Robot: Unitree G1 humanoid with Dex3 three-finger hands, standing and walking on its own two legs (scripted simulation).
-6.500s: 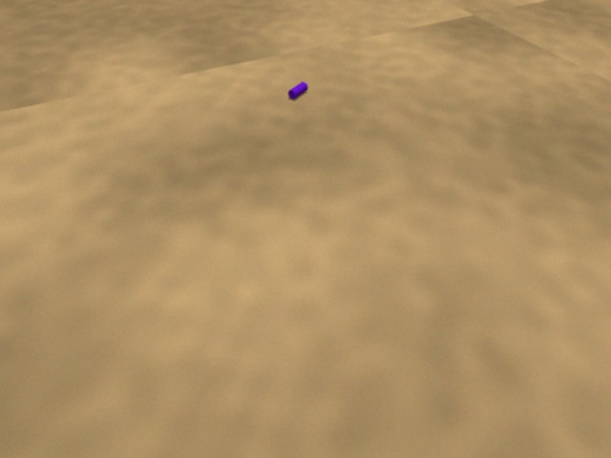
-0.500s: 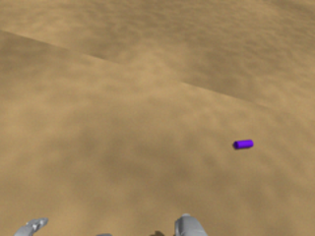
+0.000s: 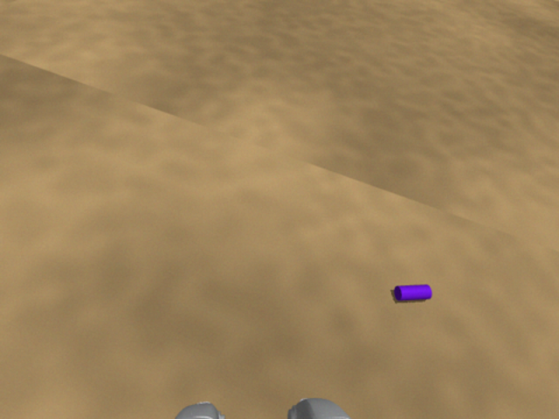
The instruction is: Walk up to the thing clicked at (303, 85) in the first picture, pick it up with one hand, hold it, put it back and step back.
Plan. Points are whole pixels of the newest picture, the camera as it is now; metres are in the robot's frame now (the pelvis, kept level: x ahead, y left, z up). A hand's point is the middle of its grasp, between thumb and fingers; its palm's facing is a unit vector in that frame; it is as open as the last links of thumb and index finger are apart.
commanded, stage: walk up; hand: left
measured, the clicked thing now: (412, 292) +0.70 -0.63 -0.72
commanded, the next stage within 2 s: none
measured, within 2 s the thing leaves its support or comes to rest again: neither
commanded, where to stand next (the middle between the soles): +0.34 -0.83 m, yaw +6 degrees
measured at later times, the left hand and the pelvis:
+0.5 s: hand out of the picture +0.12 +0.06 -0.13, palm faces +0.05 -0.93 -0.36, open 7.4 cm; pelvis +0.08 -0.23 +0.00, yaw +1 degrees
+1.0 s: hand (336, 352) +0.26 -0.12 -0.15, palm faces -0.07 -0.93 -0.36, open 7.4 cm; pelvis +0.14 -0.42 -0.01, yaw -1 degrees
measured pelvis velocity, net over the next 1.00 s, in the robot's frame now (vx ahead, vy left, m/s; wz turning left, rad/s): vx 0.14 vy -0.42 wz -0.02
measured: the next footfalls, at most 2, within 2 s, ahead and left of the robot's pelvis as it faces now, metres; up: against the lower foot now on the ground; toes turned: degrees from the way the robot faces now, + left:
right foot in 0.28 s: +0.13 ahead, -0.32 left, +0.00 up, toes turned -4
left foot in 0.60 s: +0.23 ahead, -0.20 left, +0.00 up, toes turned +8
